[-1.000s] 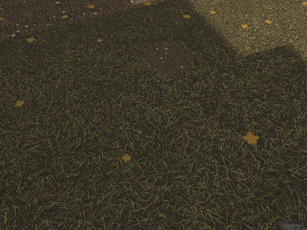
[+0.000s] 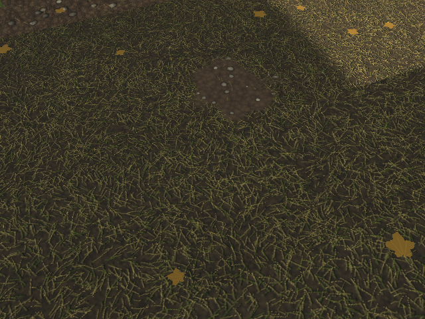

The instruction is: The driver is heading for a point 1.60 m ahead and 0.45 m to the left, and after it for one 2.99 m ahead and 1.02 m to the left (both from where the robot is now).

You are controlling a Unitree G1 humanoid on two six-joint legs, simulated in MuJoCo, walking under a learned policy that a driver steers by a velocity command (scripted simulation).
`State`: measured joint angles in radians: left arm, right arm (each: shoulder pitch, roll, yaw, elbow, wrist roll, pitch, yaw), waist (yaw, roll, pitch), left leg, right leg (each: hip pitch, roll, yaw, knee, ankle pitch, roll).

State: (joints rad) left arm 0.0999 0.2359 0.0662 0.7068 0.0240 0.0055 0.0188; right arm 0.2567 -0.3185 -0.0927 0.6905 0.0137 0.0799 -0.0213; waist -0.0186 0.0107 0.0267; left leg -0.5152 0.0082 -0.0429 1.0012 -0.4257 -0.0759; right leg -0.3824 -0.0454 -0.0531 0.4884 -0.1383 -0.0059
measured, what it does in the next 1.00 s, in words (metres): walks ahead, turning left: left foot, then right foot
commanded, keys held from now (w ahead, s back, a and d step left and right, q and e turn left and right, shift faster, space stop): q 0.48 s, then no key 0.04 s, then w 0.48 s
